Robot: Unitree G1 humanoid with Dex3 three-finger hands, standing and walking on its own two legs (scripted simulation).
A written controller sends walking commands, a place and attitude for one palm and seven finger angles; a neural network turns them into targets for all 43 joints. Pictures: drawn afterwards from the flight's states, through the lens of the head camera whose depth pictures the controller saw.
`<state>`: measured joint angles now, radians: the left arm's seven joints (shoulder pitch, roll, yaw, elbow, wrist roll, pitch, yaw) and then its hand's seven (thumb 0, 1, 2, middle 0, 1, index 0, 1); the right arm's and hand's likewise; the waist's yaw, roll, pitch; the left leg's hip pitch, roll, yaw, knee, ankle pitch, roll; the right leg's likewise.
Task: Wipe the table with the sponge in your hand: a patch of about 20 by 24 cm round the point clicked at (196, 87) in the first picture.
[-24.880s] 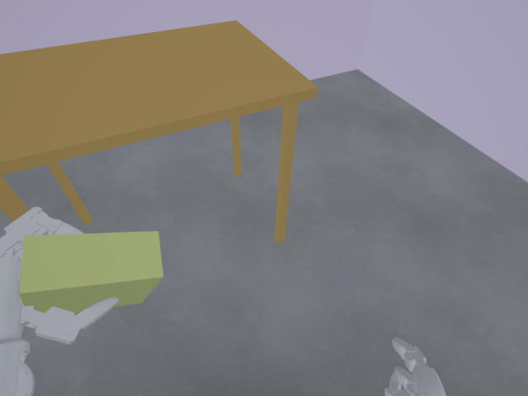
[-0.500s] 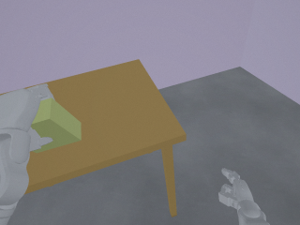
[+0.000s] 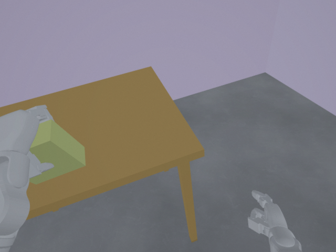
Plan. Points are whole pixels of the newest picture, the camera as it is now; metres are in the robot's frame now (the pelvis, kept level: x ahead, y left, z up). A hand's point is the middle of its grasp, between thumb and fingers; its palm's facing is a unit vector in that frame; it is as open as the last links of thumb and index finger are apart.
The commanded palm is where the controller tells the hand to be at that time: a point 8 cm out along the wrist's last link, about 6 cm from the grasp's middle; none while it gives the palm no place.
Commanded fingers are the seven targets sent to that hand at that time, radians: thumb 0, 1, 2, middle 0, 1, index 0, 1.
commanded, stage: move the sponge above the wiping area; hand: left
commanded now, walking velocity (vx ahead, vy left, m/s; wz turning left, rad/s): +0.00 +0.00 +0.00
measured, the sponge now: (49, 158) +0.25 +0.31 +0.15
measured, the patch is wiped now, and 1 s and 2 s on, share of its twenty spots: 0.00 0.00 0.00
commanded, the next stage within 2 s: none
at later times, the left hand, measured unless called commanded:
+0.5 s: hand (43, 148) +0.25 +0.32 +0.18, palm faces +0.17 -0.07 -0.98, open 9.8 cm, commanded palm +0.21 +0.31 +0.24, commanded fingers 0.00 0.10 1.30 -1.20 -1.60 -1.20 -1.60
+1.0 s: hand (50, 150) +0.27 +0.32 +0.15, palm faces +0.06 -0.05 -1.00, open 9.9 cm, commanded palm +0.23 +0.33 +0.23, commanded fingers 0.00 0.10 1.30 -1.20 -1.60 -1.20 -1.60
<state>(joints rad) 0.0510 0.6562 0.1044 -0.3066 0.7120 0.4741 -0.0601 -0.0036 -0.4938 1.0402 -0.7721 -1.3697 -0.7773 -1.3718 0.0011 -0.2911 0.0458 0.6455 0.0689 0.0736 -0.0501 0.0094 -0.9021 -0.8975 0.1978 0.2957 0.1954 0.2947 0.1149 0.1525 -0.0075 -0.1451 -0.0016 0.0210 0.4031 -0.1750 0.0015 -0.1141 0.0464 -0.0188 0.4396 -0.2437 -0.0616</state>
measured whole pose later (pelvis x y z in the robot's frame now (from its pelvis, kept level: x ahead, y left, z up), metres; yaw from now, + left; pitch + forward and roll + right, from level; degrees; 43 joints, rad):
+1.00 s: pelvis +0.01 +0.02 +0.00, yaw +1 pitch -3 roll +1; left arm -0.06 0.60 -0.03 -0.12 0.83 0.47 -0.12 0.00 -0.50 1.05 -0.77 -1.37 -0.77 -1.37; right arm 0.00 -0.29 0.06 0.66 0.06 0.09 -0.04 0.01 -0.90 -0.90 0.20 0.30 0.20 0.29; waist 0.11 0.14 0.01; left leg -0.15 -0.03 0.02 0.37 -0.17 0.03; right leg -0.11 0.02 -0.02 0.41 -0.24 -0.04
